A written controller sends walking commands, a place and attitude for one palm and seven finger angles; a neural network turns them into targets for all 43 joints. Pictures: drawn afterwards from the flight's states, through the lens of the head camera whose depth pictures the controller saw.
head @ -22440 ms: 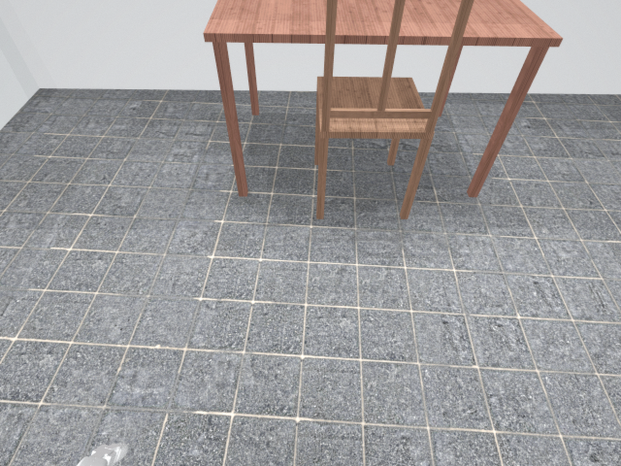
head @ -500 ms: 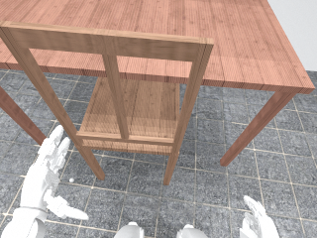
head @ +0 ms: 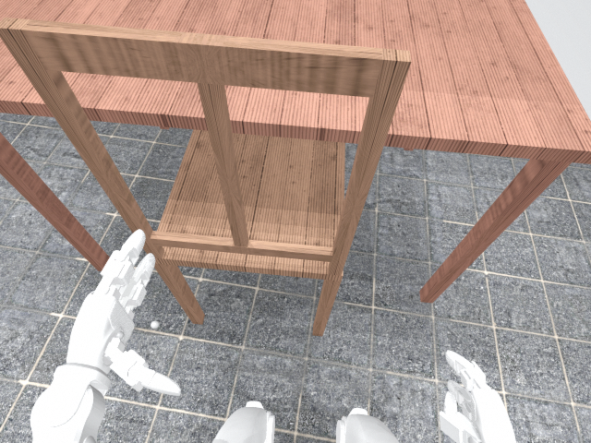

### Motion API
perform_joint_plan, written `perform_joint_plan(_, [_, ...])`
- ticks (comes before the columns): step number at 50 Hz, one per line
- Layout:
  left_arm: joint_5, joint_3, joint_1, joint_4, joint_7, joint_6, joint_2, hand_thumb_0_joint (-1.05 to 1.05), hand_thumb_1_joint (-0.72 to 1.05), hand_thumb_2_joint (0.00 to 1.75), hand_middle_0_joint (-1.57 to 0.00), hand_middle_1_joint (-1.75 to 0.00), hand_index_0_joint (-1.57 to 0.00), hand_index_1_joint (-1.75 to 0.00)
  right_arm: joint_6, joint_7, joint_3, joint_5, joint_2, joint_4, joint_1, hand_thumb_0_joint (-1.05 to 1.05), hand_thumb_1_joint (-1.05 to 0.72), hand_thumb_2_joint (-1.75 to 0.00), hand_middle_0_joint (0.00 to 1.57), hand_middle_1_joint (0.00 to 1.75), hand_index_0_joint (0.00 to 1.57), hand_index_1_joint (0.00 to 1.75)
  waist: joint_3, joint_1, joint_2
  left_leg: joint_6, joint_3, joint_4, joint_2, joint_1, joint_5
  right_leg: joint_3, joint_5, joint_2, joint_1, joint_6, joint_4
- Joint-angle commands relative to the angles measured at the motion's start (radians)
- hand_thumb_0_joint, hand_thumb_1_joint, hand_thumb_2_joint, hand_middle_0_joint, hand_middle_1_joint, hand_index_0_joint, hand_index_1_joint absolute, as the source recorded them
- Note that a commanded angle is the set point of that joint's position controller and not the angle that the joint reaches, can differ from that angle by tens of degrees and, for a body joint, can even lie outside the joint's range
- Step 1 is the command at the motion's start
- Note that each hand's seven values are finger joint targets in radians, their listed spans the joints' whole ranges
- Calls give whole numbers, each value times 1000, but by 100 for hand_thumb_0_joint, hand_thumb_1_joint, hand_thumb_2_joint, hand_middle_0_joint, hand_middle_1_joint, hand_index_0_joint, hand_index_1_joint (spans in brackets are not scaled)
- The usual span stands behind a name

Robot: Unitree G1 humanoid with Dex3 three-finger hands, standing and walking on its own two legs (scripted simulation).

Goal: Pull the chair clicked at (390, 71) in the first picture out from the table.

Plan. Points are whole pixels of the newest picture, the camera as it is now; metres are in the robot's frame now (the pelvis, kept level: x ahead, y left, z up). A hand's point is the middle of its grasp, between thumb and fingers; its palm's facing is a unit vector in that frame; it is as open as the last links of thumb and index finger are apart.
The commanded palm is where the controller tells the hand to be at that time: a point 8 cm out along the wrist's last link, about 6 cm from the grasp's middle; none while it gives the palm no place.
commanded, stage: aim the fingers beside a spindle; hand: left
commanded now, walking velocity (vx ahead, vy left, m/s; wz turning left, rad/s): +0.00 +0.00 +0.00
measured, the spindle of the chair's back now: (230, 183) +0.47 +0.13 +0.04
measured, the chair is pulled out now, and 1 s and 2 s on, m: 0.00 0.00 0.00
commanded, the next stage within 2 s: none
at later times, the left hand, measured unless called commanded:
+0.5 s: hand (189, 295) +0.30 +0.16 +0.02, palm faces -0.05 -1.00 -0.04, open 16.9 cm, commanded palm +0.28 +0.21 +0.02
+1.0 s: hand (224, 296) +0.31 +0.12 -0.02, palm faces -0.11 -0.99 -0.01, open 16.9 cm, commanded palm +0.30 +0.18 +0.00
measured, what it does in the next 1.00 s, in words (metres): stands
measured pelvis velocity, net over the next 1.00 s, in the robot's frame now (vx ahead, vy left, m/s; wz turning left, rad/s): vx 0.00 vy -0.02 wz -0.02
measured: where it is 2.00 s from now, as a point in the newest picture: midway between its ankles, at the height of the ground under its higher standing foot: outside the picture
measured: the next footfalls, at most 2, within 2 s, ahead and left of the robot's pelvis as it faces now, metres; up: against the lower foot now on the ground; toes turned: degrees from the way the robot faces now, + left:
none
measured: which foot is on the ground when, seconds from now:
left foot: down 0.00-1.00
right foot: down 0.00-1.00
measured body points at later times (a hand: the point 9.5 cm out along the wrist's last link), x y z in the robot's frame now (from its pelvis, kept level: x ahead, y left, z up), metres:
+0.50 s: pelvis +0.01 -0.01 -0.01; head +0.10 +0.00 +0.43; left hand +0.29 +0.21 +0.03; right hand +0.16 -0.26 -0.11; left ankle +0.01 +0.08 -0.66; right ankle +0.02 -0.12 -0.66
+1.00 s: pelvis +0.00 -0.02 -0.03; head +0.11 -0.01 +0.41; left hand +0.31 +0.17 -0.02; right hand +0.16 -0.27 -0.13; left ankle +0.01 +0.08 -0.66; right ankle +0.02 -0.12 -0.66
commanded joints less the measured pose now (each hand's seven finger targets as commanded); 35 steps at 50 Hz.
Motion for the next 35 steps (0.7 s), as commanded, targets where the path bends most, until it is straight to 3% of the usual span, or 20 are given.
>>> perform_joint_plan(1, [-10, 98, -141, -314, 29, -110, 171, 0, -50, 30, -6, -8, -6, -8, -56, -18, -67, -2, -139, -134, -3, 0, -90, -90, 20, 30, 20, 30, -317, -5, 43, -53, -85, -194, 36, 251, 327, 51, 183, 5, 146, -12, -125])
perform_joint_plan(3, [0, 126, -110, -292, 65, -127, 189, 0, -50, 30, -6, -8, -6, -8, -50, -11, -66, -10, -136, -121, -3, 0, -90, -90, 20, 30, 20, 30, -314, 5, 35, -58, -86, -188, 39, 238, 362, 46, 201, 9, 142, -12, -108])
perform_joint_plan(6, [8, 72, -60, -229, 86, -120, 105, 0, -50, 30, -6, -8, -6, -8, -35, 5, -66, -11, -128, -122, -12, 0, -90, -90, 20, 30, 20, 30, -276, 0, 48, -64, -75, -178, 39, 215, 375, 39, 218, 5, 119, -11, -93])
perform_joint_plan(10, [23, 10, -32, -164, 72, -72, 59, 0, -50, 30, -6, -8, -6, -8, -9, 17, -73, -5, -141, -139, -6, 0, -90, -90, 20, 30, 20, 30, -259, -14, -1, -56, -63, -169, 37, 170, 334, 44, 220, 5, 120, -8, -96])
perform_joint_plan(13, [24, 3, -98, -189, 69, -69, 75, 0, -50, 30, -6, -8, -6, -8, -1, 10, -73, -3, -147, -145, -1, 0, -90, -90, 20, 30, 20, 30, -263, -30, -30, -46, -62, -157, 38, 143, 298, 54, 213, 4, 126, -6, -98])
perform_joint_plan(16, [26, 50, -191, -255, 91, -119, 125, 0, -50, 30, -6, -8, -6, -8, -6, 0, -76, -9, -142, -131, 1, 0, -90, -90, 20, 30, 20, 30, -300, -25, -1, -46, -66, -145, 38, 157, 301, 62, 206, 4, 118, -10, -86])
perform_joint_plan(20, [39, 40, -228, -268, 128, -177, 114, 0, -50, 30, -6, -8, -6, -8, -13, 3, -74, -19, -129, -106, 0, 0, -90, -90, 20, 30, 20, 30, -341, -23, 33, -50, -68, -122, 39, 184, 353, 66, 235, 2, 100, -11, -60])
perform_joint_plan(21, [41, 24, -214, -250, 128, -180, 94, 0, -50, 30, -6, -8, -6, -8, -12, 7, -72, -20, -127, -103, -3, 0, -90, -90, 20, 30, 20, 30, -342, -20, 47, -52, -67, -122, 37, 183, 355, 63, 235, 1, 96, -12, -55])
perform_joint_plan(23, [49, 39, -163, -147, 127, -155, 102, 0, -50, 30, -6, -8, -6, -8, 1, 12, -73, -18, -135, -96, 0, 0, -90, -90, 20, 30, 20, 30, -315, -22, -6, -46, -59, -112, 36, 137, 332, 68, 239, 5, 99, -10, -58])
perform_joint_plan(26, [56, -11, -175, -97, 104, -107, 55, 0, -50, 30, -6, -8, -6, -8, 20, 18, -75, -11, -140, -108, -2, 0, -90, -90, 20, 30, 20, 30, -315, -28, -5, -46, -51, -106, 32, 118, 325, 69, 261, -1, 101, -8, -51])
perform_joint_plan(28, [46, 14, -151, -83, 93, -82, 75, 0, -50, 30, -6, -8, -6, -8, 30, 19, -77, -9, -141, -120, 0, 0, -90, -90, 20, 30, 20, 30, -328, -19, -28, -42, -42, -102, 29, 99, 325, 79, 283, -1, 138, -8, -59])
perform_joint_plan(30, [38, 12, -176, -146, 92, -86, 75, 0, -50, 30, -6, -8, -6, -8, 35, 18, -77, -7, -135, -137, -5, 0, -90, -90, 20, 30, 20, 30, -363, -12, -25, -39, -39, -102, 27, 104, 335, 86, 306, -5, 170, -6, -58])
perform_joint_plan(32, [36, 31, -234, -176, 109, -108, 92, 0, -50, 30, -6, -8, -6, -8, 35, 14, -76, -9, -130, -132, -3, 0, -90, -90, 20, 30, 20, 30, -361, -21, -38, -38, -38, -92, 29, 99, 334, 90, 313, -4, 169, -4, -55])
perform_joint_plan(35, [44, 57, -297, -202, 141, -165, 114, 0, -50, 30, -6, -8, -6, -8, 29, 13, -74, -18, -121, -111, -1, 0, -90, -90, 20, 30, 20, 30, -361, -20, -2, -39, -42, -74, 29, 93, 335, 95, 303, -2, 143, -8, -35])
